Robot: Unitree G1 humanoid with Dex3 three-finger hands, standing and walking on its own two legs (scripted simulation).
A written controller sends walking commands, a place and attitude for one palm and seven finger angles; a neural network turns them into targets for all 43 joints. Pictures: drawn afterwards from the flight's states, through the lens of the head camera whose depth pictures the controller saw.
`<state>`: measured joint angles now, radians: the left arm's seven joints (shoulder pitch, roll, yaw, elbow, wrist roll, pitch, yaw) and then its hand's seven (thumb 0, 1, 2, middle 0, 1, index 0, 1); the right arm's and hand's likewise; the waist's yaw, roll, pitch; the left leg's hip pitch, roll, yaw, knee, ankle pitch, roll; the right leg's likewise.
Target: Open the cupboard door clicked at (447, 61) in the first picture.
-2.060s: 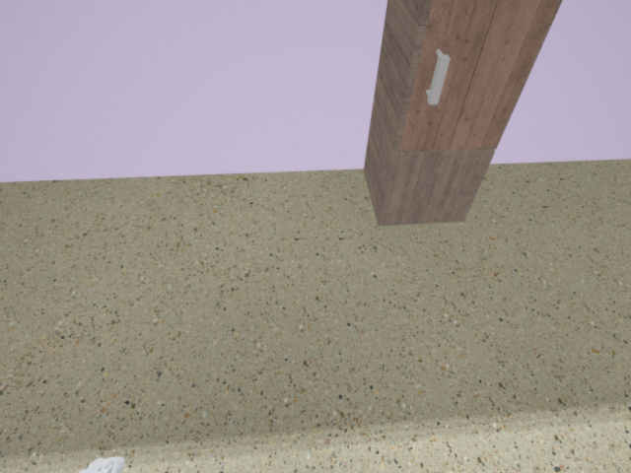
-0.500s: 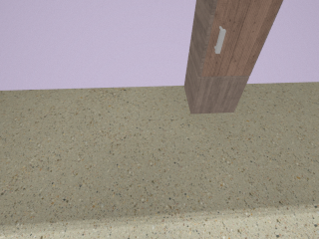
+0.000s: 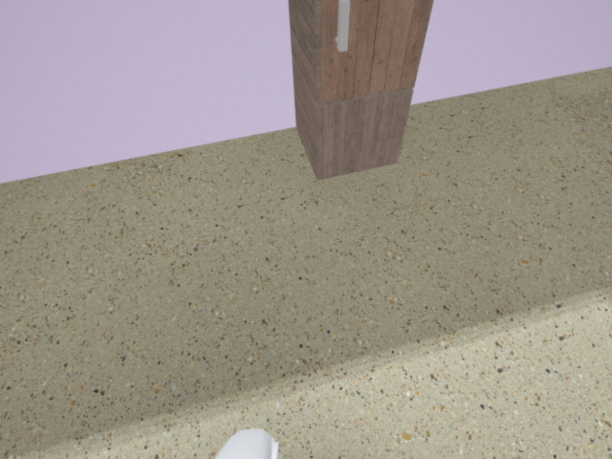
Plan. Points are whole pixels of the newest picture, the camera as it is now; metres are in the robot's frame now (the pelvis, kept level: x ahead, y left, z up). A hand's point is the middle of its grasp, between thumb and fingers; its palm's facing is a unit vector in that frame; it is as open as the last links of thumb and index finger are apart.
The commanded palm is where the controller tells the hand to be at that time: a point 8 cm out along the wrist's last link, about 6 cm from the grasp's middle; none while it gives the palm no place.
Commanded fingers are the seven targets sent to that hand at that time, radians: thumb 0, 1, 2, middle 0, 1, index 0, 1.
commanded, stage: walk to a spot facing it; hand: left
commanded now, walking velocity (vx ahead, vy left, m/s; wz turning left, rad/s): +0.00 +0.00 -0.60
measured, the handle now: (340, 22) +1.27 +0.01 -0.05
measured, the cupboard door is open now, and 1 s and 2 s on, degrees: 0 0 0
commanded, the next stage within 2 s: none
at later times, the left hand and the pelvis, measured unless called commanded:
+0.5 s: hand out of the picture +0.11 +0.26 -0.16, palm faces -0.23 -0.95 -0.21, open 7.4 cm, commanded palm none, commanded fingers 0.00 0.90 0.90 -0.20 -0.30 -0.20 -0.30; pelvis -0.02 +0.06 +0.01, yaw -18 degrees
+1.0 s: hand (279, 392) +0.23 +0.08 -0.16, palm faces -0.56 -0.81 -0.18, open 7.3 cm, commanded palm none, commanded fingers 0.00 0.90 0.90 -0.20 -0.30 -0.20 -0.30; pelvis +0.06 -0.04 +0.01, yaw -34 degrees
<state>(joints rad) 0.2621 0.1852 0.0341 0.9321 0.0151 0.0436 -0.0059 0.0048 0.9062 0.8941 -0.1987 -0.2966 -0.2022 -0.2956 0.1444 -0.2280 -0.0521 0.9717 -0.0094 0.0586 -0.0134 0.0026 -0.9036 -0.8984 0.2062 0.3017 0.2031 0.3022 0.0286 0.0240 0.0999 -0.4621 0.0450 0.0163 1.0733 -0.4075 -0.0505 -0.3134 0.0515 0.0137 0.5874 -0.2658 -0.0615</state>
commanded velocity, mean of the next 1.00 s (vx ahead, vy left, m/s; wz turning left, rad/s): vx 0.22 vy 0.00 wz -0.51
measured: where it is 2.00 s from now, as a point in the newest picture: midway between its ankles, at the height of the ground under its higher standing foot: (418, 381)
